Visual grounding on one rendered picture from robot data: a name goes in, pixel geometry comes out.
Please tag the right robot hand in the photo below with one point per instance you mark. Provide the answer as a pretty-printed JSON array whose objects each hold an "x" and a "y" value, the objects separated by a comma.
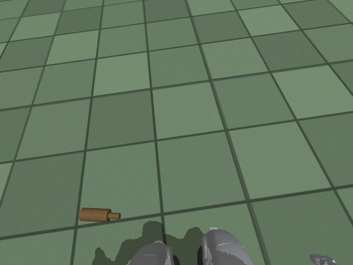
[{"x": 322, "y": 260}]

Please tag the bottle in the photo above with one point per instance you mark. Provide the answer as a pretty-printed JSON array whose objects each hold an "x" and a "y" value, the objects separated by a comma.
[{"x": 98, "y": 215}]

